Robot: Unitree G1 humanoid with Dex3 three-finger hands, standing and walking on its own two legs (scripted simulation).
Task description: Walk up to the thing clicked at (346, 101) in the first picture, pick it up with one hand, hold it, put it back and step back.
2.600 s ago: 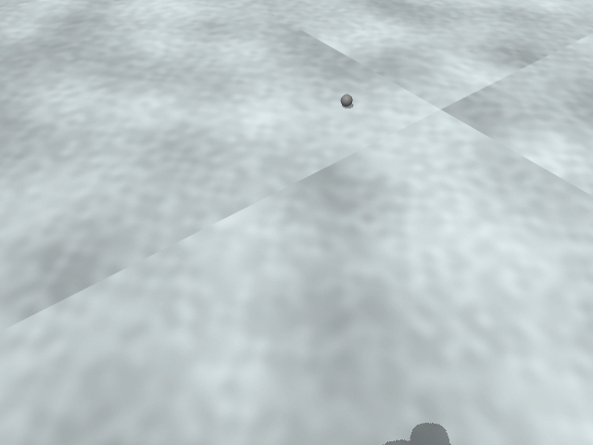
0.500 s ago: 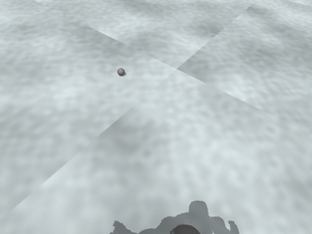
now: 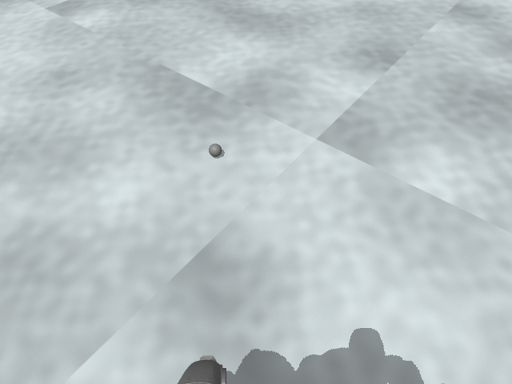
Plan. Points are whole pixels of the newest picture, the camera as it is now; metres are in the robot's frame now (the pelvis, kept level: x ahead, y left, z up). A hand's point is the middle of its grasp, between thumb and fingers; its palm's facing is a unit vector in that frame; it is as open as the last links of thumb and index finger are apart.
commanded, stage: walk up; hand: left
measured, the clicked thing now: (215, 150) +1.36 +0.30 -0.74
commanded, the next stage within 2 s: none
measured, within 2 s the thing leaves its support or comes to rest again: neither
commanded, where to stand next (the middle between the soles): +1.02 +0.08 m, yaw +0 degrees
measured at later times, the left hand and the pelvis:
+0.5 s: hand (129, 268) +0.36 +0.30 -0.14, palm faces -0.09 -0.93 -0.35, open 7.3 cm; pelvis +0.26 +0.03 -0.01, yaw +0 degrees
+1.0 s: hand (141, 216) +0.50 +0.31 -0.15, palm faces +0.03 -0.92 -0.39, open 7.3 cm; pelvis +0.49 +0.02 -0.01, yaw +2 degrees
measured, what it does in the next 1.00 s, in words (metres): walks ahead: left foot, then right foot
